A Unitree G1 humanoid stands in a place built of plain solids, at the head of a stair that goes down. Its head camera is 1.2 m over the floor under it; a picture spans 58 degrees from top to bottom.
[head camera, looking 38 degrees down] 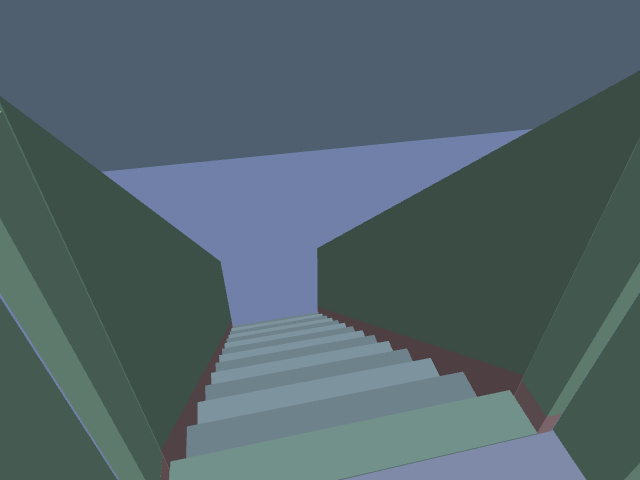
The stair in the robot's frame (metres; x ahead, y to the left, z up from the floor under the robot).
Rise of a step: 0.21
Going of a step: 0.22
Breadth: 1.03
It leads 12 degrees to the left of straight ahead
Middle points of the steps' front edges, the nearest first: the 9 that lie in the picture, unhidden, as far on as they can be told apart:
0.67 -0.09 0.00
0.88 -0.04 -0.20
1.10 0.00 -0.41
1.31 0.05 -0.62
1.53 0.10 -0.82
1.74 0.14 -1.03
1.96 0.19 -1.24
2.17 0.24 -1.45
2.39 0.29 -1.65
